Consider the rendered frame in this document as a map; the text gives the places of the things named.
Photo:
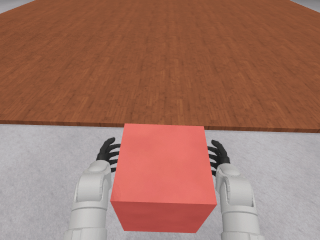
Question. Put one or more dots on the right robot hand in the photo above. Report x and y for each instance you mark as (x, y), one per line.
(220, 157)

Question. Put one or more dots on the carton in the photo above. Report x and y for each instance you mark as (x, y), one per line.
(163, 180)

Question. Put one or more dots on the robot right forearm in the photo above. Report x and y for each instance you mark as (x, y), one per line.
(237, 204)

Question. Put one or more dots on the left robot hand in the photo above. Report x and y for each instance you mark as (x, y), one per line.
(105, 154)

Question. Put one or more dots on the robot left forearm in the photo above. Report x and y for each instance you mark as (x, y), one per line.
(90, 203)

